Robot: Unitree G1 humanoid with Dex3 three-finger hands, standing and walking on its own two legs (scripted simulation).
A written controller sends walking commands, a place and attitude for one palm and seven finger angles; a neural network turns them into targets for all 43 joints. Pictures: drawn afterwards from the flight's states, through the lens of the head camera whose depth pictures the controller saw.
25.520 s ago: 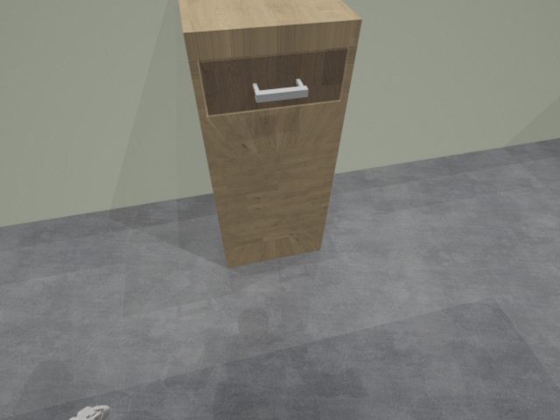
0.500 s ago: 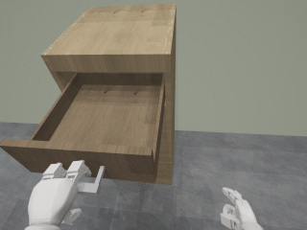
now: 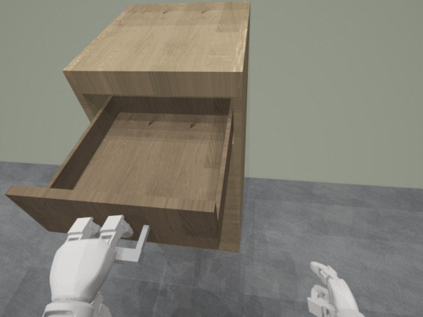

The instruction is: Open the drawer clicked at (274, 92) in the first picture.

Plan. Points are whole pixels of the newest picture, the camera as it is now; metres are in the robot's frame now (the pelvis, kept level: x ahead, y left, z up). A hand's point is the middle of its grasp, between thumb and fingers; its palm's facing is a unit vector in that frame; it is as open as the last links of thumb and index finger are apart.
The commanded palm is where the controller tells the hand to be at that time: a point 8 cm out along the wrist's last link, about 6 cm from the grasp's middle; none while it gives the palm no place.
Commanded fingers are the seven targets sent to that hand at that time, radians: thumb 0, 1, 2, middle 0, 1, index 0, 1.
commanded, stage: lift the hand off the handle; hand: left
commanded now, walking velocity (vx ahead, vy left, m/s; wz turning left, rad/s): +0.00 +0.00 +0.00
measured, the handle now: (109, 241) +0.21 +0.22 +0.06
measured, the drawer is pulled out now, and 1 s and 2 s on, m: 0.30 0.29 0.29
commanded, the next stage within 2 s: draw the hand back to the body in 1.30 s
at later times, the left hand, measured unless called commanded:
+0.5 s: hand (86, 253) +0.18 +0.23 +0.10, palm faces +0.09 -0.11 -0.99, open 13.2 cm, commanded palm +0.15 +0.22 +0.17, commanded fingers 0.00 -0.50 0.30 -0.30 -1.20 -0.30 -1.20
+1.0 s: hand (65, 215) +0.20 +0.23 +0.18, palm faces +0.18 -0.08 -0.98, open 13.8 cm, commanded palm +0.14 +0.22 +0.24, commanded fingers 0.00 -0.50 0.30 -0.30 -1.20 -0.30 -1.20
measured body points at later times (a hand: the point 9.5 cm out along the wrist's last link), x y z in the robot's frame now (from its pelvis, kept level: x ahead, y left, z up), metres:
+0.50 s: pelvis +0.00 +0.01 +0.02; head +0.00 -0.03 +0.46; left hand +0.17 +0.23 +0.15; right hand +0.23 -0.19 -0.08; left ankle -0.02 +0.12 -0.72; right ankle +0.02 -0.10 -0.72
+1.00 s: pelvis +0.00 +0.01 +0.03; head -0.02 -0.05 +0.47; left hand +0.18 +0.23 +0.23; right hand +0.24 -0.17 -0.06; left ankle -0.02 +0.12 -0.72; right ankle +0.02 -0.10 -0.72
